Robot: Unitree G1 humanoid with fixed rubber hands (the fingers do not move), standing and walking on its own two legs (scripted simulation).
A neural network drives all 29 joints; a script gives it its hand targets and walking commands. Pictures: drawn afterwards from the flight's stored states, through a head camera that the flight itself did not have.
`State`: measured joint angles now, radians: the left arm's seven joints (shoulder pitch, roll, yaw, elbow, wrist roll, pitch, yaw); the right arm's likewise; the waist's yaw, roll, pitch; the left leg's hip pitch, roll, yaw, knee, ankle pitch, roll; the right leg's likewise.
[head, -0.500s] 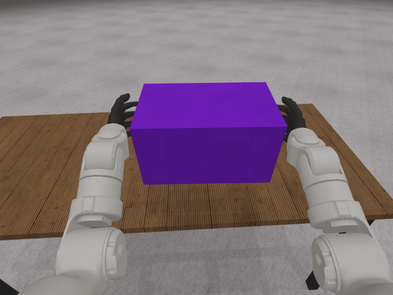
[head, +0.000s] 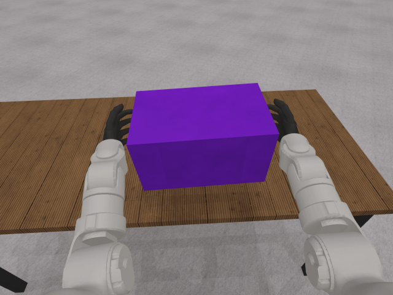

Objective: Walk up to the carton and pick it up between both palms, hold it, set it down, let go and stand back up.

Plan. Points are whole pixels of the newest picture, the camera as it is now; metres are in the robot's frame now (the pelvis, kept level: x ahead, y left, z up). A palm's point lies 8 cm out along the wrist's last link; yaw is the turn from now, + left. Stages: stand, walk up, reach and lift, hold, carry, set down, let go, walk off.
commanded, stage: set down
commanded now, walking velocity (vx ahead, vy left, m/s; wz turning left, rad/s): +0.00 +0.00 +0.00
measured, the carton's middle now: (200, 136) +0.42 +0.02 +0.12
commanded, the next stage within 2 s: none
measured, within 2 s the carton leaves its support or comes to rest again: neither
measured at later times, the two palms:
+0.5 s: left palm (121, 149) +0.36 +0.19 +0.13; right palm (290, 145) +0.39 -0.17 +0.12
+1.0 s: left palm (130, 161) +0.37 +0.18 +0.09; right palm (286, 148) +0.42 -0.18 +0.08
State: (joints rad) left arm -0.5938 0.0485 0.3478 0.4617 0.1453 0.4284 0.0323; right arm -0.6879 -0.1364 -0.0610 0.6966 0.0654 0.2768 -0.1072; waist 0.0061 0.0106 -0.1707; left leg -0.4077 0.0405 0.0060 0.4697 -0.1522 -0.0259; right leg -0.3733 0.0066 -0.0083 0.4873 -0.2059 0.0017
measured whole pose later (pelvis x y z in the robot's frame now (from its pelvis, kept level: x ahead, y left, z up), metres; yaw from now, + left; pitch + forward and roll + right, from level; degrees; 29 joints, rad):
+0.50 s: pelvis +0.00 +0.00 +0.00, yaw +0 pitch +5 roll +0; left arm -0.52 -0.01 0.34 0.41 0.16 0.41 0.07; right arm -0.64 -0.16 -0.06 0.74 0.08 0.19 -0.06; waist 0.01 0.03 -0.17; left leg -0.41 0.04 0.01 0.47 -0.15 -0.03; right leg -0.37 0.01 -0.01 0.48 -0.21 0.00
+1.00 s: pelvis +0.02 +0.00 +0.00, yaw +0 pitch +7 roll +0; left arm -0.45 -0.10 0.33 0.48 0.13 0.20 0.13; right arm -0.64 -0.21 -0.08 0.92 0.05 -0.02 0.01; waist 0.05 0.03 -0.14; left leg -0.40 0.04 0.01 0.45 -0.17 -0.04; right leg -0.37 0.01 -0.01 0.48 -0.23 0.00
